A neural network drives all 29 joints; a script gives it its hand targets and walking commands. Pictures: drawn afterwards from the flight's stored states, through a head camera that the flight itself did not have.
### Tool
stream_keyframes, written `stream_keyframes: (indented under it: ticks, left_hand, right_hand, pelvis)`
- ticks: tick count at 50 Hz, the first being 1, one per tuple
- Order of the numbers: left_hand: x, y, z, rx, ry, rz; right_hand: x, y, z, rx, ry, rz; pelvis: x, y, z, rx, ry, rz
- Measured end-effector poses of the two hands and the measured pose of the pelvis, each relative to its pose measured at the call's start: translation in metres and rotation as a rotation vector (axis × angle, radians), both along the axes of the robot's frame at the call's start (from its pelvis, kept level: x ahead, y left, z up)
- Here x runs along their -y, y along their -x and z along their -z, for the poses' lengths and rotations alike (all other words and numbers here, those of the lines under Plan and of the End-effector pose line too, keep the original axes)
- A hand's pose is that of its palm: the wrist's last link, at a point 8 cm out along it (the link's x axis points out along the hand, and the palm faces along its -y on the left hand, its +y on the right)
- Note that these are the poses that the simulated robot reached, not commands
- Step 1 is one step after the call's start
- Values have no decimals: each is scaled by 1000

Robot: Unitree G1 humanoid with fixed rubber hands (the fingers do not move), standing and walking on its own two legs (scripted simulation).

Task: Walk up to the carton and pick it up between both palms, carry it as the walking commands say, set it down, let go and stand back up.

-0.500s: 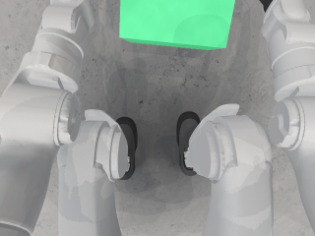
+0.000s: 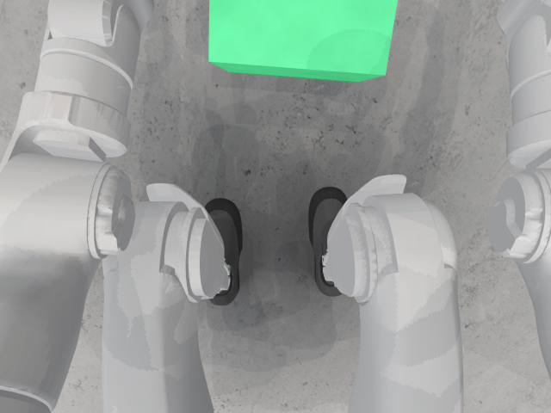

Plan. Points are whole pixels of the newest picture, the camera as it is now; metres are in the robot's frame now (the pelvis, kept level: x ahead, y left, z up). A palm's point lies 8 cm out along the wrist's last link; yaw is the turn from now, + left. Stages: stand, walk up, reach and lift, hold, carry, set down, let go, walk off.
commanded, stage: set down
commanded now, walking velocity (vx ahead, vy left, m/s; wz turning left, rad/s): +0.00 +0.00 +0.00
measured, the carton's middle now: (301, 2) +0.54 -0.06 -0.28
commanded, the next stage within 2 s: let go in 1.22 s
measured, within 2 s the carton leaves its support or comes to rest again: neither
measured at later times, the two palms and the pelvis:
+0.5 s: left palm out of the picture +0.57 +0.11 -0.02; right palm out of the picture +0.53 -0.27 -0.02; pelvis -0.01 -0.01 +0.10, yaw +0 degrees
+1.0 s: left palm out of the picture +0.57 +0.12 +0.13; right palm out of the picture +0.53 -0.28 +0.13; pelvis -0.01 -0.01 +0.23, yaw -1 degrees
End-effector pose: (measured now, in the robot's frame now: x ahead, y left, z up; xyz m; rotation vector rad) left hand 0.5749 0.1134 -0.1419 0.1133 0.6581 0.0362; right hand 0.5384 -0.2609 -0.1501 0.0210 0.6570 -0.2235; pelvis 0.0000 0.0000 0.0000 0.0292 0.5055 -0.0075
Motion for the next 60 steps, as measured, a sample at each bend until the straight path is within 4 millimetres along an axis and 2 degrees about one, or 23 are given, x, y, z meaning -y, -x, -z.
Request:
stream_keyframes:
  ticks: [23,32,44,52,56,60]
  left_hand:
    - [2,2,-114,7,-19,-19]
    - [-2,-2,-169,3,-20,-15]
    - [-10,3,-240,2,-17,-14]
    - [-8,2,-288,9,-7,-5]
    - [-9,2,-307,2,-5,-10]
    - [-9,4,-318,-10,-2,-11]
  right_hand:
    - [12,8,-117,-1,27,-31]
    - [19,5,-173,1,33,-35]
    - [22,12,-245,3,24,-30]
    - [24,12,-293,6,12,-17]
    - [24,9,-315,16,11,-15]
    - [25,9,-326,-1,14,-9]
  pelvis:
    - [5,10,-95,1,-17,18]
    - [8,9,-139,9,-19,20]
    - [9,8,-205,32,-13,19]
    - [8,10,-243,57,-6,25]
    - [8,11,-261,62,-6,29]
    - [8,10,-277,64,-5,27]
